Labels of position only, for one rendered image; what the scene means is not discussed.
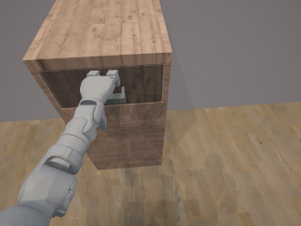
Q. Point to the left robot forearm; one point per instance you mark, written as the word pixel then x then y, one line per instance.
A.
pixel 68 152

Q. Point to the robot left hand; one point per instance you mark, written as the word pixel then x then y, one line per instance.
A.
pixel 101 88

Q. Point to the drawer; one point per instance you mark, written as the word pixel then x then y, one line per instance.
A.
pixel 142 83

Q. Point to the handle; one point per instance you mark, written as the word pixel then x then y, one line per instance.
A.
pixel 117 98

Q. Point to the left robot upper arm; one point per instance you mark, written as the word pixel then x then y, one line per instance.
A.
pixel 48 194

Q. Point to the cabinet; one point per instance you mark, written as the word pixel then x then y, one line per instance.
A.
pixel 79 34

